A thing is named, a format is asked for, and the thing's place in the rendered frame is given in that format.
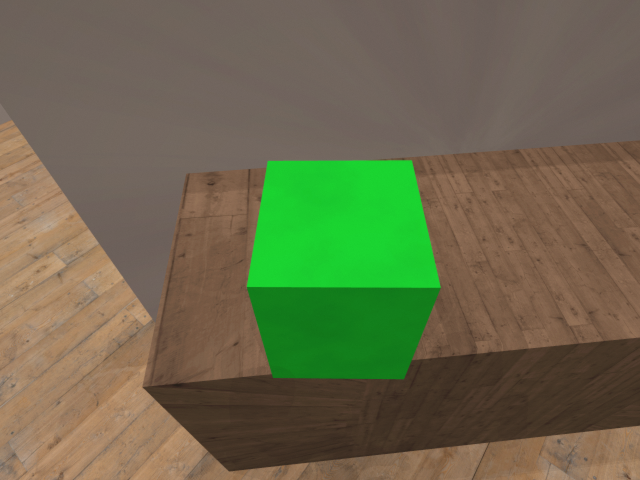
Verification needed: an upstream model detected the pedestal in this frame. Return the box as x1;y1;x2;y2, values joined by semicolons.
142;140;640;471

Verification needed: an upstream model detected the carton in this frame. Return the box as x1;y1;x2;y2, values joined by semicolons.
247;160;441;379

